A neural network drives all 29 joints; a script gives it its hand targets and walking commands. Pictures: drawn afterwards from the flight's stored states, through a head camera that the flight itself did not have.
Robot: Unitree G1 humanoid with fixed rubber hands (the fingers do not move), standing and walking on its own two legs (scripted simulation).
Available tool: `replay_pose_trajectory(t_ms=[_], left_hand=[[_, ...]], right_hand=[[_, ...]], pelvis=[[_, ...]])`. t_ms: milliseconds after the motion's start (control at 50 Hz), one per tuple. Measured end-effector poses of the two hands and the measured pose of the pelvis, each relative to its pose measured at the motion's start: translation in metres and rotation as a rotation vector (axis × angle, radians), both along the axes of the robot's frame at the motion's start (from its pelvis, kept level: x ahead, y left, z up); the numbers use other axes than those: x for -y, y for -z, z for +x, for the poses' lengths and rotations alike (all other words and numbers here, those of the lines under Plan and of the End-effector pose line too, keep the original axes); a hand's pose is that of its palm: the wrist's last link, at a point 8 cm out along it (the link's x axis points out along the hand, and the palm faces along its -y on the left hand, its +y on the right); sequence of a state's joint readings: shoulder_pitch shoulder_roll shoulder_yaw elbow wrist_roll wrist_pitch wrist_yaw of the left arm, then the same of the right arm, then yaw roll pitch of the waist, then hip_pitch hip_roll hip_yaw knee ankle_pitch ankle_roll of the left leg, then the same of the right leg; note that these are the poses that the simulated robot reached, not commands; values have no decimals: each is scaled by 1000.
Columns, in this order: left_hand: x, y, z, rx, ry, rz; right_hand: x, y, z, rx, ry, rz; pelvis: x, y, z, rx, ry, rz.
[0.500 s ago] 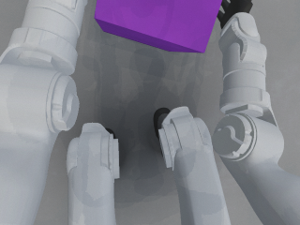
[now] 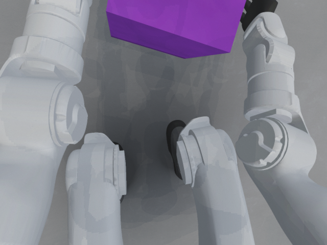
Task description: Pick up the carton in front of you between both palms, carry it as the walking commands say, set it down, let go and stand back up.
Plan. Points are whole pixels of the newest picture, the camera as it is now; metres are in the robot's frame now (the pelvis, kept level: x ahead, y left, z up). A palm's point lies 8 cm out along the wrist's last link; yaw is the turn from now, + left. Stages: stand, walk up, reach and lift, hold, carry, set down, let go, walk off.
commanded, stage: set down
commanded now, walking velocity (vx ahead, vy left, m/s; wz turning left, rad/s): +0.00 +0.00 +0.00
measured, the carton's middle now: out of the picture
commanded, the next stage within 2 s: let go in 1.38 s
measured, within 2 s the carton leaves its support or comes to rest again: neither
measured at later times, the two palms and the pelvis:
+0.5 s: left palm out of the picture +0.61 +0.12 -0.13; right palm (274, 18) +0.50 -0.24 -0.14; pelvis -0.02 -0.02 +0.00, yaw +0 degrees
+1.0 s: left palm out of the picture +0.62 +0.13 +0.02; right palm out of the picture +0.50 -0.24 +0.02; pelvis -0.01 -0.01 +0.12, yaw +1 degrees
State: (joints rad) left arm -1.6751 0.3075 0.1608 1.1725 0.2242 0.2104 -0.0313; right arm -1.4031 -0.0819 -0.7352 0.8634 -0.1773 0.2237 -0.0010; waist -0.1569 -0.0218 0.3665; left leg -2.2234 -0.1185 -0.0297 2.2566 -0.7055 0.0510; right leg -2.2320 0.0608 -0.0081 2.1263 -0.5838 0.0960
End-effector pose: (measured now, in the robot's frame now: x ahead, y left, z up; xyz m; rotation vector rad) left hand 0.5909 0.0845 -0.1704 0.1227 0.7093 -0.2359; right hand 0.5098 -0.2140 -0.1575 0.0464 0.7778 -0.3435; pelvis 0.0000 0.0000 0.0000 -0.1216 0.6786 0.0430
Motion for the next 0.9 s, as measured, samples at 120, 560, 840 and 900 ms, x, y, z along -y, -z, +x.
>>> replay_pose_trajectory(t_ms=[120, 560, 840, 900], left_hand=[[-2, 4, -2, 8, 27, 15], [-29, -61, 25, 93, -40, 105], [-39, -149, 24, 52, -54, 104], [-44, -165, 24, 58, -51, 105]], right_hand=[[-1, 5, -6, -15, -8, -17], [24, -35, -8, 104, 63, -22], [27, -131, -12, 113, 81, -29], [26, -148, -11, 114, 80, -35]], pelvis=[[1, 1, -4, 17, 0, -3], [16, -11, -22, 45, 24, 30], [17, -85, -15, -68, 36, 50], [17, -99, -13, -90, 33, 49]])
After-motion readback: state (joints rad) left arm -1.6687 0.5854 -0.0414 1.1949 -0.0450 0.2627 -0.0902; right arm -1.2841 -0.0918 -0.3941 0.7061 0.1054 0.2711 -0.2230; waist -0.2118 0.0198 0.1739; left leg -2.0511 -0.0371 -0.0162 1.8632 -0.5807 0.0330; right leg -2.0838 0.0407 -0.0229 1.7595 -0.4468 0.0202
